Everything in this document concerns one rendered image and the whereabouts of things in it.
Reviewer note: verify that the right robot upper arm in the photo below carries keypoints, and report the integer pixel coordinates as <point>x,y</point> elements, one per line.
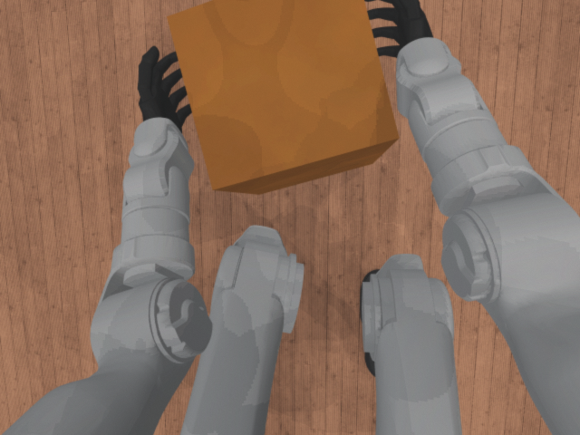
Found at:
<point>520,258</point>

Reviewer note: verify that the carton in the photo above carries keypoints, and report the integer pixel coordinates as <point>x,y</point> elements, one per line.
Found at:
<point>282,91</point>

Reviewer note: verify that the robot right thigh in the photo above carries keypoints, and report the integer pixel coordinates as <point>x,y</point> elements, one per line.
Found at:
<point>415,372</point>

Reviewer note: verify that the right robot hand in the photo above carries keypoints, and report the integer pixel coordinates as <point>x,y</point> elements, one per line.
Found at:
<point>411,22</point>

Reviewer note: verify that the robot right forearm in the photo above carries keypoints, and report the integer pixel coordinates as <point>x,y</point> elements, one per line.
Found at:
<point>468,158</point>

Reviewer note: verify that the left robot hand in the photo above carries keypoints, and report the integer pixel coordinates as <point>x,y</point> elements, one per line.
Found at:
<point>155,101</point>

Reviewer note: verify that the left robot upper arm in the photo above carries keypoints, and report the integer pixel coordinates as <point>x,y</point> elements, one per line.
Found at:
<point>144,340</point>

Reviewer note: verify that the robot left forearm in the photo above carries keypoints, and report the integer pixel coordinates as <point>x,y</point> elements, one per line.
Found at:
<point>155,211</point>

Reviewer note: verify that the right robot shin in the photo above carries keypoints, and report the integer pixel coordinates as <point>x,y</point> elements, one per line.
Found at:
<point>440,295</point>

